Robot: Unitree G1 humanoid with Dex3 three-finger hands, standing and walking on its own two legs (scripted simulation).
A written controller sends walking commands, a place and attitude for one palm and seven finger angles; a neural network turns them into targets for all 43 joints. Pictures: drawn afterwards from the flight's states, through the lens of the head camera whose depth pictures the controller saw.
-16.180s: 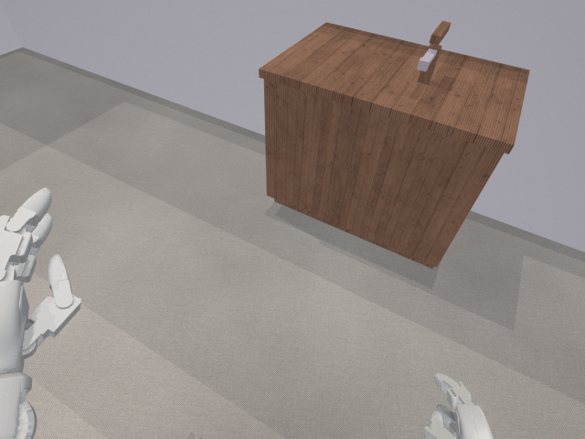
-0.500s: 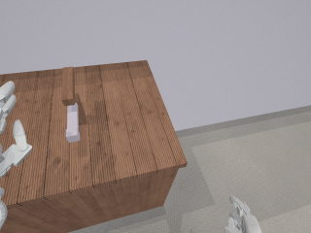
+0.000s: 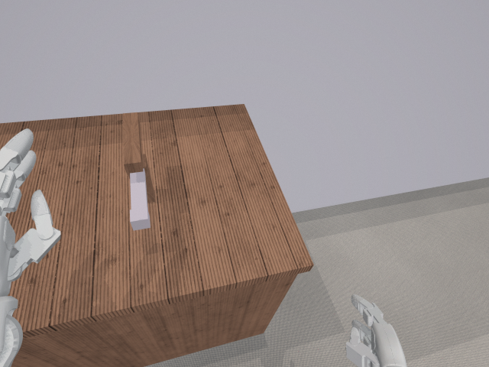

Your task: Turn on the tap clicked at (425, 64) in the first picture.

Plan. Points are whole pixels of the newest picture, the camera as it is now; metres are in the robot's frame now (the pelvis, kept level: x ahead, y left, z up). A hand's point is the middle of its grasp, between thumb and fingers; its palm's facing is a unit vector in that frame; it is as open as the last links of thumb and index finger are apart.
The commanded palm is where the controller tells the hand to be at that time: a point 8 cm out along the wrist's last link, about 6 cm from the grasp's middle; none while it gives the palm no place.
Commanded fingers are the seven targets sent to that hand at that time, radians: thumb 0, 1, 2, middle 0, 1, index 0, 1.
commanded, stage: come to a stop and stand still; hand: left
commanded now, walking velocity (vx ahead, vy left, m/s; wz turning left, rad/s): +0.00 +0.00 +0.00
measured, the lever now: (140, 218) +0.33 +0.21 +0.03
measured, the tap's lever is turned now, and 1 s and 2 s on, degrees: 0 0 0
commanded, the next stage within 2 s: look again from close up in 0.02 s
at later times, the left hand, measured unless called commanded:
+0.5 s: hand (68, 245) +0.21 +0.23 +0.16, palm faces +0.38 -0.85 -0.37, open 7.4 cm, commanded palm +0.15 +0.27 +0.18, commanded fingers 0.00 0.90 0.90 -0.20 -0.30 -0.20 -0.30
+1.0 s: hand (125, 239) +0.22 +0.17 +0.16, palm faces +0.32 -0.86 -0.39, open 7.4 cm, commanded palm +0.16 +0.21 +0.18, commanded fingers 0.00 0.90 0.90 -0.20 -0.30 -0.20 -0.30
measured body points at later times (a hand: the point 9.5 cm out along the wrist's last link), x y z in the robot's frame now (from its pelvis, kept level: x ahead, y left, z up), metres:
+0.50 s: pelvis -0.01 -0.01 +0.00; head +0.00 +0.00 +0.45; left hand +0.18 +0.27 +0.18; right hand +0.16 -0.24 -0.07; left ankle +0.02 +0.06 -0.74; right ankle +0.00 -0.16 -0.74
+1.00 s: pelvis +0.00 -0.06 +0.00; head +0.03 -0.05 +0.45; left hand +0.20 +0.22 +0.18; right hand +0.17 -0.29 -0.08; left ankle +0.02 +0.06 -0.74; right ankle +0.00 -0.16 -0.74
